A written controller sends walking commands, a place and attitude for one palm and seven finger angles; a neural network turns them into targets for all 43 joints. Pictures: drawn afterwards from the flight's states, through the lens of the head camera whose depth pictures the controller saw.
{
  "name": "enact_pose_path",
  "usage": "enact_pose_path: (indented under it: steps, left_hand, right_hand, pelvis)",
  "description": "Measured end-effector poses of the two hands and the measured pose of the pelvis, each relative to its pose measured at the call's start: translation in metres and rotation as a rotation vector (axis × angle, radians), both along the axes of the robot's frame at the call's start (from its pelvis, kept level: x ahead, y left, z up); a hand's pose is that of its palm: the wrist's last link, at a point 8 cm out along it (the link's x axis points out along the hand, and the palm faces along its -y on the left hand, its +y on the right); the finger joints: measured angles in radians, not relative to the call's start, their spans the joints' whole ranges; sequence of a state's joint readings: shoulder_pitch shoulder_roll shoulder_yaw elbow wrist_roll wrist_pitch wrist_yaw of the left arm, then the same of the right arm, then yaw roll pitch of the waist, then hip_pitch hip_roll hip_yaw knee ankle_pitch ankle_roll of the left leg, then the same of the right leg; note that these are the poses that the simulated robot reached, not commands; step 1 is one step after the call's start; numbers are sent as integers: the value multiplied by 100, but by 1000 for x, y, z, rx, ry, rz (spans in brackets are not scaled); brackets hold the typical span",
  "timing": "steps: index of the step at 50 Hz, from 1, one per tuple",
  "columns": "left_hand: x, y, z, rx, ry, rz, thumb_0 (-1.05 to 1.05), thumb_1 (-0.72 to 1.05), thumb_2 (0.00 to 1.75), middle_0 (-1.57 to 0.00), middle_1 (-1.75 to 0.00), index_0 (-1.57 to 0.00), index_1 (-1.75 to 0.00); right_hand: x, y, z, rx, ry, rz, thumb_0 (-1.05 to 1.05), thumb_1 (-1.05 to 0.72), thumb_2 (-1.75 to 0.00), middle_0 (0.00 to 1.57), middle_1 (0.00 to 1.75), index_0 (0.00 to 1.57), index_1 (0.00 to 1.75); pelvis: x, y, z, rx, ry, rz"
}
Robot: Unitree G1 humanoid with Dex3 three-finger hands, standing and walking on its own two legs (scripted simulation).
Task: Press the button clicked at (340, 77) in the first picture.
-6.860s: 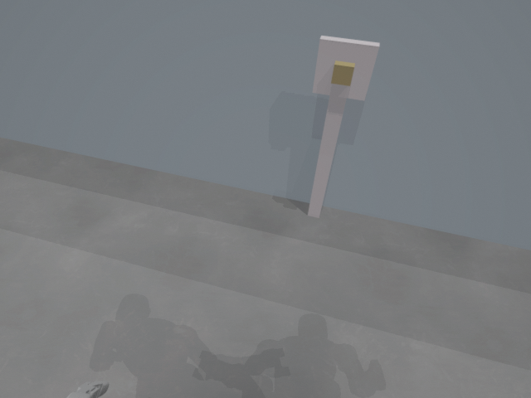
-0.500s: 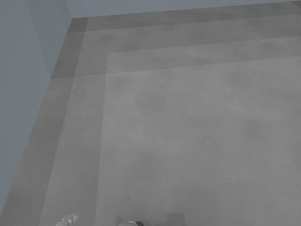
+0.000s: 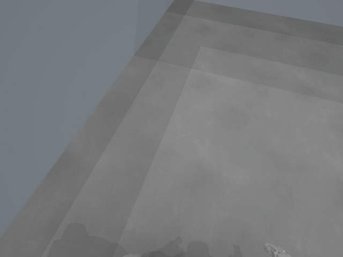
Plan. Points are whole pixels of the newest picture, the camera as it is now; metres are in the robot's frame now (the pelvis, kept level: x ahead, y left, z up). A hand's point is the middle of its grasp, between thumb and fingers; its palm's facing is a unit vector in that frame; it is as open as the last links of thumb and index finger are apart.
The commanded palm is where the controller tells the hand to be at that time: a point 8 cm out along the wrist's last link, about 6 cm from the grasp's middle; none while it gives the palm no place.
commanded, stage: turn to face it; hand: left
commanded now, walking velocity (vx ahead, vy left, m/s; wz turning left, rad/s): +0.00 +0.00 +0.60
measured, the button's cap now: out of the picture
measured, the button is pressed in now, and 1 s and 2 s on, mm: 0 0 0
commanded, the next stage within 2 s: none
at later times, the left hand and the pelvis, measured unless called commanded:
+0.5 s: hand out of the picture +0.10 +0.20 -0.12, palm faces +0.26 -0.92 -0.28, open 7.4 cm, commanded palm none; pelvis +0.00 -0.03 +0.01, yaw +16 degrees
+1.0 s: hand out of the picture -0.13 +0.20 -0.18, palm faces +0.61 -0.75 -0.25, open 7.4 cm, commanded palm none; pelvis -0.03 +0.00 +0.00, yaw +36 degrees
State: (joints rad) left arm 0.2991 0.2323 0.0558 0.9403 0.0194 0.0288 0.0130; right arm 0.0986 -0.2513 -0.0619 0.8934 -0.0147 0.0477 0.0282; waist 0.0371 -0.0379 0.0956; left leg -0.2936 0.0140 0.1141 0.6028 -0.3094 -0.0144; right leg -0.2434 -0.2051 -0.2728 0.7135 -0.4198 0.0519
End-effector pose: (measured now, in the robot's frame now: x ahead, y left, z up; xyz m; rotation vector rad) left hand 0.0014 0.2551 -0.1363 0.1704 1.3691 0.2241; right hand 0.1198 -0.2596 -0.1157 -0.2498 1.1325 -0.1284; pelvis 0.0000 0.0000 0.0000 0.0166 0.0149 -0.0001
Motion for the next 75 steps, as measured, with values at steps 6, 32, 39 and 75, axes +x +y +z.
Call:
enact_pose_path:
  steps: [6,32,39,75]
  left_hand:
    - [4,28,3,6,-16,59,1,91,90,-20,-29,-20,-30]
    - [25,-34,55,106,-288,220,1,91,90,-20,-29,-20,-30]
    - [-42,-46,43,81,-200,368,1,91,90,-20,-30,-20,-30]
    - [-139,-10,41,151,-254,757,1,91,90,-20,-29,-20,-30]
  right_hand:
    - [20,27,21,-28,-52,68,0,-90,-90,20,30,20,29]
    - [1,-21,-18,39,180,216,1,-90,-90,20,30,20,29]
    - [33,-3,-9,11,183,342,1,-91,-90,20,30,19,29]
    - [62,105,-2,-28,163,744,0,-90,-90,21,30,20,30]
  pelvis:
    - [0,13,10,-32,-15,57]
    - [4,-41,17,19,-27,391]
    - [-1,-38,19,26,-34,492]
    - [-25,-15,17,-32,-11,907]
